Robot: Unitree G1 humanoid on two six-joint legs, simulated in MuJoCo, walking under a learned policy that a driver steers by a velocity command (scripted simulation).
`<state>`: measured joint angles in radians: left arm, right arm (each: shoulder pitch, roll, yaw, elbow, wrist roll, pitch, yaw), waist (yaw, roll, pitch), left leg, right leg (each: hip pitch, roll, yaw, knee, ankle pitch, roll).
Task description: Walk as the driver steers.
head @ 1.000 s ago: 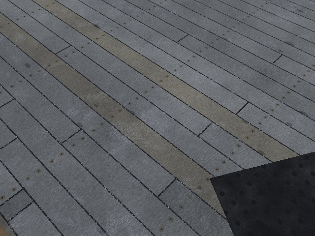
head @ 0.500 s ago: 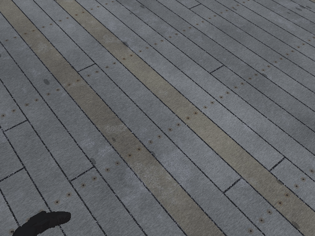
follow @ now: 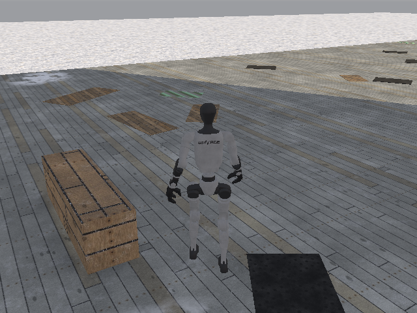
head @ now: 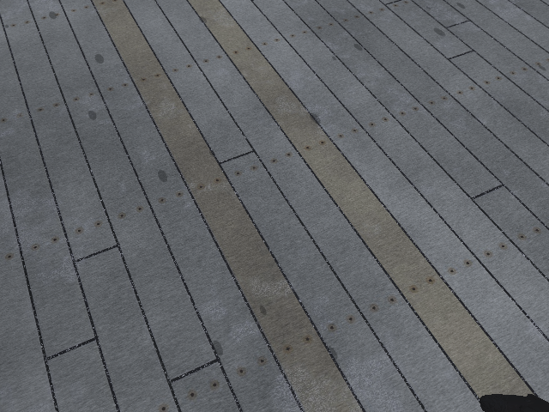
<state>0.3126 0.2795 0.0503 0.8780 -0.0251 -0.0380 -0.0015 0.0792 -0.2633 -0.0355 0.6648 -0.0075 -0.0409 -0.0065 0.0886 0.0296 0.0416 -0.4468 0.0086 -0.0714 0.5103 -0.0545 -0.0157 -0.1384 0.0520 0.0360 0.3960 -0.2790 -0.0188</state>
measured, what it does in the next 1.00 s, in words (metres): walks ahead, turning right: left foot, then right foot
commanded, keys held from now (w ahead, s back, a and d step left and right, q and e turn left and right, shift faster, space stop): e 0.14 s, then w+e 0.86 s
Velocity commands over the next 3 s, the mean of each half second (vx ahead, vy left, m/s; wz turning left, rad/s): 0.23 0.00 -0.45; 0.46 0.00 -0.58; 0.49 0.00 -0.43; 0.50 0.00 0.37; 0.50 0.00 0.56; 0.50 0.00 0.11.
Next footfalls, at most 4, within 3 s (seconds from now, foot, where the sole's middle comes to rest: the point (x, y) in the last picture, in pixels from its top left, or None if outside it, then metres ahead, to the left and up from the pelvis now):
0.02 left None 0.15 0.12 -0.78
0.42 right None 0.08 -0.13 -0.78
0.86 left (327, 411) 0.47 -0.04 -0.78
1.34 right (498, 403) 0.52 -0.44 -0.78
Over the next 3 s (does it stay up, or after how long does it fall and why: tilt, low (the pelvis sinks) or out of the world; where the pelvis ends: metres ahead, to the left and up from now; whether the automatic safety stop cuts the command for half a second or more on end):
stays up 1.29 -0.67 0.00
